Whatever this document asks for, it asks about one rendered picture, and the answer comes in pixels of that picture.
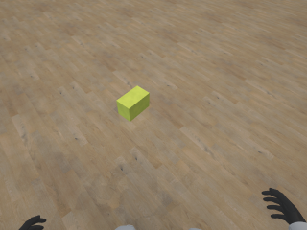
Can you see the right robot hand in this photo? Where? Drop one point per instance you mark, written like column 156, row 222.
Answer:
column 291, row 214

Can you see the left robot hand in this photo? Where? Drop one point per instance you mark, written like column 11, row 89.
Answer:
column 29, row 224

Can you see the carton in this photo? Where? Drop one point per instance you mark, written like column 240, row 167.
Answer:
column 133, row 103

